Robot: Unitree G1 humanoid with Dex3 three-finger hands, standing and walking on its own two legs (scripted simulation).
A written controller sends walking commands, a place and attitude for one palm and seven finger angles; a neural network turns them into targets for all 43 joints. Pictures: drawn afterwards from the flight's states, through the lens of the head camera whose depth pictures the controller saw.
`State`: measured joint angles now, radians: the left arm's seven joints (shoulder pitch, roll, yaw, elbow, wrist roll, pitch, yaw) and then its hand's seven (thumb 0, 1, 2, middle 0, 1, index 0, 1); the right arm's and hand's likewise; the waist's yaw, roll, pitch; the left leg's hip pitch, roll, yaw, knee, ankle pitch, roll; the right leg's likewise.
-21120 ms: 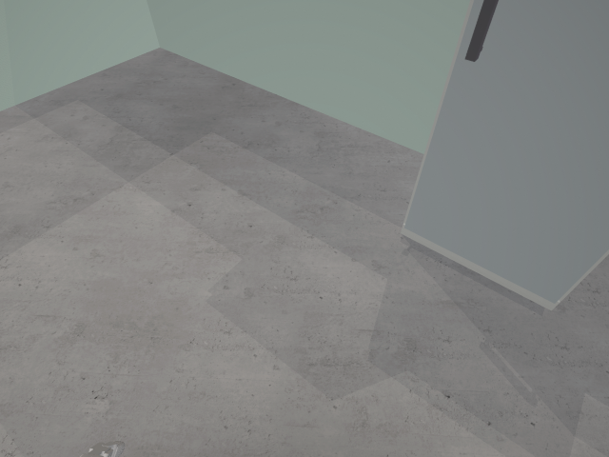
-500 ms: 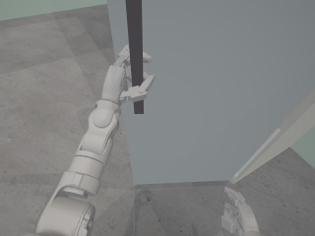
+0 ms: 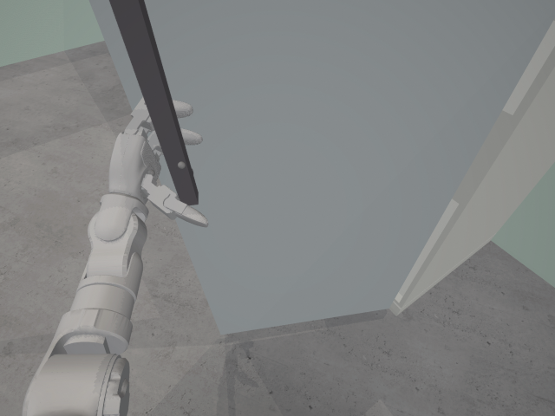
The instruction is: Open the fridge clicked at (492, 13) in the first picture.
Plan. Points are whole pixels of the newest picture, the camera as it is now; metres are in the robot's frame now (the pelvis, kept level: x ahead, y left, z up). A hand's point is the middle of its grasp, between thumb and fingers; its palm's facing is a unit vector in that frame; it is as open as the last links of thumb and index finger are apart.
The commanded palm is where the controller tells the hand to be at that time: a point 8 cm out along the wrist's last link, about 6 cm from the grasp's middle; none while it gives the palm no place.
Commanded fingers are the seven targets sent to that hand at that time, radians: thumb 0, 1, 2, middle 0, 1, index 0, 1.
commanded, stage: slip the hand off the handle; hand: left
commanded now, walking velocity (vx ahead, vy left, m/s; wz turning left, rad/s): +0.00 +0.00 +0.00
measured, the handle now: (156, 77) +0.45 +0.15 +0.27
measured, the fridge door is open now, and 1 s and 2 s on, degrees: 64 62 62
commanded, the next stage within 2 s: draw the hand back to the body in 1.60 s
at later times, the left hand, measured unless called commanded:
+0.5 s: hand (129, 176) +0.39 +0.20 +0.17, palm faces -0.10 -0.99 -0.08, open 14.7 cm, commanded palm +0.37 +0.24 +0.17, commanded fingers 0.00 -0.55 0.20 -0.25 -1.15 -0.25 -1.15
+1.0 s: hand (132, 214) +0.33 +0.18 +0.16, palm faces -0.13 -0.99 -0.08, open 14.7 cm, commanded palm +0.31 +0.23 +0.17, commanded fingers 0.00 -0.55 0.20 -0.25 -1.15 -0.25 -1.15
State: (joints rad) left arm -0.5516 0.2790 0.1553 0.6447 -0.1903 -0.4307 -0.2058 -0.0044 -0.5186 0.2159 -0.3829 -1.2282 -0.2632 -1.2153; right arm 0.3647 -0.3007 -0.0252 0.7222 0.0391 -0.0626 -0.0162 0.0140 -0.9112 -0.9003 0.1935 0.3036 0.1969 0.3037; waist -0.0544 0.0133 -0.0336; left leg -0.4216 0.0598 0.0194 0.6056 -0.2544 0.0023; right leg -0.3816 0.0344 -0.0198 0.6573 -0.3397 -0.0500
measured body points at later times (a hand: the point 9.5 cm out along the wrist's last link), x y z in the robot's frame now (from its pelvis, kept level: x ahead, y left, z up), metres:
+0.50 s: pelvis +0.02 +0.04 +0.00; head +0.04 +0.04 +0.45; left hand +0.39 +0.25 +0.17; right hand +0.17 -0.21 -0.09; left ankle +0.04 +0.16 -0.72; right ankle +0.00 -0.08 -0.72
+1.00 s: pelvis +0.01 +0.06 +0.00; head +0.01 +0.05 +0.45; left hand +0.33 +0.23 +0.17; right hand +0.18 -0.17 -0.09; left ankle +0.04 +0.16 -0.72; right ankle +0.00 -0.08 -0.72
